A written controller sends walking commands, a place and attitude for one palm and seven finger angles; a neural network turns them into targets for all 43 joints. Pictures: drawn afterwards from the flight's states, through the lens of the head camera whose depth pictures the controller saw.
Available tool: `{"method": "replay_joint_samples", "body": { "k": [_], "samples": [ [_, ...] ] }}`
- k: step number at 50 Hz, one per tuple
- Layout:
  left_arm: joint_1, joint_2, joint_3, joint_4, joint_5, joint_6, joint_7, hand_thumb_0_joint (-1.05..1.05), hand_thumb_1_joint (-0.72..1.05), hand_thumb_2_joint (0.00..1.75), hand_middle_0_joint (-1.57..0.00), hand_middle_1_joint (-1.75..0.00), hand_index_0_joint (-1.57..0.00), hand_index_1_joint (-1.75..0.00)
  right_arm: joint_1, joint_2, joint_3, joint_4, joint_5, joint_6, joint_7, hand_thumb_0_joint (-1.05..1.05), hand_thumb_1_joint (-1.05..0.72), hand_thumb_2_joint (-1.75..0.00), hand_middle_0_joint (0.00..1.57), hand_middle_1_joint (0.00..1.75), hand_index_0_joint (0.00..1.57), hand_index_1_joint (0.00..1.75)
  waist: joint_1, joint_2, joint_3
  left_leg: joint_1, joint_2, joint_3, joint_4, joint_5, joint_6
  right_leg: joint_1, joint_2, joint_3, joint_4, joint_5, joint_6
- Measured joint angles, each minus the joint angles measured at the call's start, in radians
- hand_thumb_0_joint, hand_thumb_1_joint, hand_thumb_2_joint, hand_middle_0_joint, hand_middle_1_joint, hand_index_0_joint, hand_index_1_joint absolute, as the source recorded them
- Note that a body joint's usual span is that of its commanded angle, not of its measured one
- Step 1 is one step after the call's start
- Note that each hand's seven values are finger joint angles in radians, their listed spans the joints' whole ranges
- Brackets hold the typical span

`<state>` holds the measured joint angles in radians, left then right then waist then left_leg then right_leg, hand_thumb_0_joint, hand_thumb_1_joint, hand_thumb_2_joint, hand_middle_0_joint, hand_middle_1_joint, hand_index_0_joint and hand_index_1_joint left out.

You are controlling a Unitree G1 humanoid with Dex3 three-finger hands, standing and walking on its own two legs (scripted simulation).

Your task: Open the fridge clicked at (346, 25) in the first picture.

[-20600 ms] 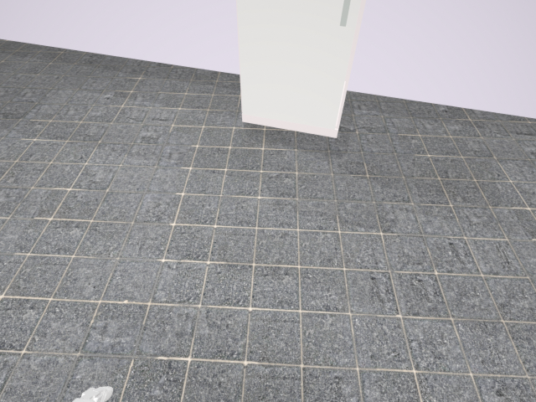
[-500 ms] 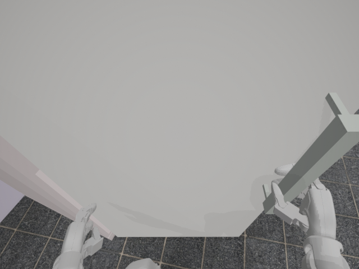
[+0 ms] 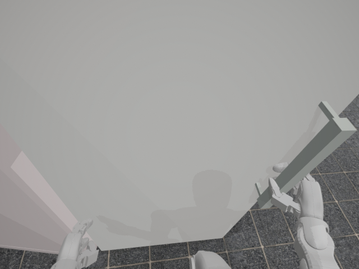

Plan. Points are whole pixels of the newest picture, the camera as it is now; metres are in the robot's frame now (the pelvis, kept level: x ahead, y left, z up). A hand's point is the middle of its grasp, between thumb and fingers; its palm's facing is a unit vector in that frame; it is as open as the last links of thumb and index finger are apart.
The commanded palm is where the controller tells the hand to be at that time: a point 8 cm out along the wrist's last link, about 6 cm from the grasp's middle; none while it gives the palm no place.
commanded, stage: stop walking and hold the door back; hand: right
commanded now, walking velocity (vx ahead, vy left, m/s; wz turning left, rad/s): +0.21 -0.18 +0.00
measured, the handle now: (288, 165) +0.33 -0.23 +0.09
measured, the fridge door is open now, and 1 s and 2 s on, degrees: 78 72 72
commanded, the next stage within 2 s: loosen the grip on the handle in 0.64 s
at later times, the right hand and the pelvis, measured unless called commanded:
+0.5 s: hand (273, 180) +0.31 -0.20 +0.04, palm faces +0.14 +0.97 -0.19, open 5.9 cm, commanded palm +0.29 -0.26 +0.04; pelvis -0.06 -0.03 +0.00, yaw -1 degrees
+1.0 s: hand (270, 170) +0.34 -0.21 +0.04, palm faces +0.14 +0.98 -0.14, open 8.8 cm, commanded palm +0.30 -0.25 +0.04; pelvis -0.05 -0.06 -0.02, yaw +3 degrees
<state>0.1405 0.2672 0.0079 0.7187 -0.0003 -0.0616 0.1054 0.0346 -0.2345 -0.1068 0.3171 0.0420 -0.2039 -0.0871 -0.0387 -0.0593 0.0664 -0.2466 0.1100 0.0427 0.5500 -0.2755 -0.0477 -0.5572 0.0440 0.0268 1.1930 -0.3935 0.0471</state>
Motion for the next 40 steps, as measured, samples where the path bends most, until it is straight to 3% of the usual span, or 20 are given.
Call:
{"method": "replay_joint_samples", "body": {
  "k": [5, 8, 11, 12, 14, 16, 18, 22, 26, 27, 30, 32, 34, 37, 38, 40],
  "samples": [
    [0.011, 0.045, 0.027, -0.027, -0.004, 0.019, -0.004, 0.02, 0.9, 0.9, -0.2, -0.3, -0.2, -0.3, -0.175, 0.003, 0.0, 0.186, -0.02, 0.002, 0.001, -0.04, -0.55, -0.76, 0.36, 1.26, 0.45, 1.4, 0.034, 0.023, -0.009, -0.006, 0.029, 0.029, -0.009, 0.029, -0.004, 0.089, -0.031, -0.056, -0.168, 0.03, -0.014],
    [0.027, 0.057, 0.04, -0.045, -0.001, 0.017, -0.005, 0.01, 0.9, 0.9, -0.2, -0.3, -0.2, -0.3, -0.243, 0.014, -0.002, 0.209, -0.033, 0.019, -0.004, -0.01, -0.56, -0.77, 0.35, 1.28, 0.45, 1.4, 0.05, 0.043, -0.011, -0.033, 0.035, 0.034, -0.01, 0.049, -0.01, 0.175, -0.054, -0.077, -0.367, 0.012, -0.03],
    [0.049, 0.061, 0.047, -0.064, 0.005, 0.009, -0.006, 0.01, 0.9, 0.9, -0.2, -0.3, -0.2, -0.3, -0.278, 0.029, 0.007, 0.176, -0.034, 0.022, -0.007, 0.02, -0.59, -0.77, 0.36, 1.31, 0.45, 1.4, 0.063, 0.055, -0.012, -0.087, 0.033, 0.028, 0.036, 0.044, -0.015, 0.286, -0.067, -0.091, -0.613, 0.072, -0.049],
    [0.048, 0.048, 0.049, -0.065, 0.006, 0.009, -0.005, 0.01, 0.9, 0.9, -0.2, -0.3, -0.2, -0.3, -0.291, 0.025, 0.009, 0.166, -0.032, 0.02, -0.01, 0.02, -0.61, -0.78, 0.36, 1.32, 0.45, 1.4, 0.066, 0.071, 0.002, -0.112, 0.034, 0.009, 0.082, -0.009, -0.005, 0.281, -0.059, -0.1, -0.614, 0.098, -0.058],
    [0.054, 0.012, 0.04, -0.07, -0.002, 0.012, -0.006, 0.01, 0.9, 0.9, -0.2, -0.3, -0.19, -0.3, -0.298, 0.018, 0.008, 0.158, -0.028, 0.022, -0.02, 0.03, -0.62, -0.77, 0.36, 1.33, 0.44, 1.4, 0.072, 0.072, 0.024, -0.171, -0.009, -0.014, 0.241, -0.133, 0.012, 0.274, -0.07, -0.112, -0.603, 0.109, -0.071],
    [0.076, -0.028, 0.022, -0.065, -0.009, 0.013, -0.009, 0.01, 0.9, 0.9, -0.2, -0.3, -0.19, -0.3, -0.3, 0.009, 0.01, 0.159, -0.027, 0.032, -0.018, 0.03, -0.62, -0.76, 0.35, 1.33, 0.43, 1.4, 0.085, 0.053, 0.032, -0.212, -0.055, -0.001, 0.361, -0.15, 0.02, 0.279, -0.09, -0.103, -0.63, 0.126, -0.076],
    [0.107, -0.064, -0.002, -0.053, -0.013, 0.016, -0.016, 0.01, 0.9, 0.9, -0.2, -0.3, -0.19, -0.3, -0.31, 0.003, 0.022, 0.165, -0.021, 0.041, -0.013, 0.03, -0.62, -0.76, 0.34, 1.32, 0.42, 1.4, 0.082, 0.04, 0.038, -0.218, -0.082, 0.024, 0.37, -0.13, 0.023, 0.285, -0.105, -0.094, -0.663, 0.148, -0.076],
    [0.154, -0.107, -0.035, -0.023, -0.021, 0.016, -0.013, 0.01, 0.92, 0.9, -0.2, -0.3, -0.2, -0.3, -0.347, 0.004, 0.047, 0.189, -0.008, 0.05, -0.006, 0.03, -0.64, -0.75, 0.32, 1.3, 0.43, 1.4, 0.049, 0.031, 0.043, -0.162, -0.098, 0.047, 0.244, -0.104, 0.027, 0.283, -0.109, -0.095, -0.68, 0.162, -0.068],
    [0.146, -0.095, -0.052, 0.001, -0.016, 0.016, -0.007, 0.0, 0.94, 0.9, -0.21, -0.3, -0.2, -0.3, -0.391, -0.012, 0.042, 0.236, 0.012, 0.049, 0.013, 0.02, -0.62, -0.76, 0.34, 1.29, 0.43, 1.4, 0.028, 0.039, 0.036, -0.035, -0.108, 0.047, 0.026, -0.077, 0.033, 0.252, -0.103, -0.106, -0.617, 0.13, -0.058],
    [0.135, -0.086, -0.054, 0.006, -0.015, 0.017, -0.008, 0.0, 0.93, 0.9, -0.21, -0.3, -0.2, -0.3, -0.402, -0.015, 0.032, 0.249, 0.015, 0.048, 0.016, 0.02, -0.62, -0.76, 0.34, 1.29, 0.44, 1.4, 0.025, 0.034, 0.037, -0.02, -0.114, 0.045, -0.015, -0.008, 0.05, 0.24, -0.108, -0.108, -0.587, 0.115, -0.054],
    [0.098, -0.056, -0.037, 0.019, -0.019, 0.023, -0.013, 0.0, 0.92, 0.9, -0.21, -0.3, -0.2, -0.3, -0.422, -0.007, -0.004, 0.305, 0.015, 0.033, 0.016, 0.02, -0.6, -0.78, 0.36, 1.27, 0.44, 1.4, 0.047, 0.003, 0.04, -0.023, -0.128, 0.054, 0.007, 0.014, 0.08, 0.196, -0.106, -0.071, -0.446, -0.014, -0.043],
    [0.085, -0.037, -0.022, 0.022, -0.025, 0.019, -0.013, 0.01, 0.92, 0.9, -0.21, -0.3, -0.2, -0.3, -0.433, -0.001, -0.017, 0.341, 0.011, 0.024, 0.013, 0.02, -0.6, -0.78, 0.35, 1.25, 0.44, 1.4, 0.051, 0.015, 0.037, -0.014, -0.116, 0.043, 0.003, 0.002, 0.081, 0.158, -0.075, -0.052, -0.312, -0.059, -0.036],
    [0.077, -0.016, -0.016, 0.015, -0.025, 0.014, -0.01, 0.01, 0.91, 0.9, -0.21, -0.3, -0.2, -0.3, -0.436, 0.006, -0.033, 0.368, -0.002, 0.012, 0.016, 0.02, -0.61, -0.78, 0.35, 1.25, 0.45, 1.4, 0.06, 0.028, 0.032, -0.002, -0.102, 0.033, -0.012, 0.007, 0.076, 0.144, -0.063, -0.055, -0.266, -0.053, -0.03],
    [0.071, 0.009, -0.009, -0.011, -0.021, 0.007, -0.002, 0.01, 0.91, 0.9, -0.2, -0.3, -0.2, -0.3, -0.42, 0.009, -0.041, 0.363, -0.015, 0.01, 0.017, 0.02, -0.61, -0.77, 0.34, 1.26, 0.45, 1.4, 0.076, 0.046, 0.024, 0.01, -0.088, 0.021, -0.021, 0.009, 0.063, 0.181, -0.07, -0.072, -0.393, -0.002, -0.03],
    [0.073, 0.011, 0.007, -0.025, -0.02, 0.001, -0.01, 0.01, 0.91, 0.9, -0.2, -0.3, -0.2, -0.3, -0.425, 0.012, -0.056, 0.354, -0.04, 0.017, 0.039, 0.02, -0.61, -0.76, 0.34, 1.26, 0.45, 1.4, 0.069, 0.05, 0.028, 0.01, -0.089, 0.015, -0.017, 0.007, 0.059, 0.202, -0.077, -0.078, -0.452, 0.048, -0.03],
    [0.084, 0.022, 0.023, -0.031, -0.019, -0.037, -0.032, 0.01, 0.91, 0.9, -0.2, -0.3, -0.2, -0.3, -0.464, 0.007, -0.062, 0.399, -0.062, 0.025, 0.075, 0.01, -0.58, -0.75, 0.35, 1.28, 0.45, 1.4, 0.056, 0.055, -0.029, -0.056, -0.099, 0.008, 0.036, -0.01, 0.052, 0.2, -0.079, -0.055, -0.566, 0.226, -0.053]
  ]
}}
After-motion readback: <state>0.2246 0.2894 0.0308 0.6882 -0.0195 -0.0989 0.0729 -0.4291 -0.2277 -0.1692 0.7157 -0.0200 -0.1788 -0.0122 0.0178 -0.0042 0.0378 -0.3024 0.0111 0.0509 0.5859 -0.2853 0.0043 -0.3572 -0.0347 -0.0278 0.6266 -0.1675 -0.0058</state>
